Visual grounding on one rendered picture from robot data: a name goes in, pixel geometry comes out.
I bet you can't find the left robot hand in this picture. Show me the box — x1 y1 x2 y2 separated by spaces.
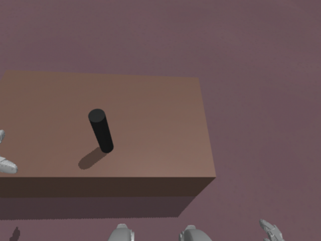
0 130 18 174

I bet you can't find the right robot hand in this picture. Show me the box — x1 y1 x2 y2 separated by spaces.
259 219 285 241

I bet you can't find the can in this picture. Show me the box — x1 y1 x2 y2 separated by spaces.
88 109 114 153

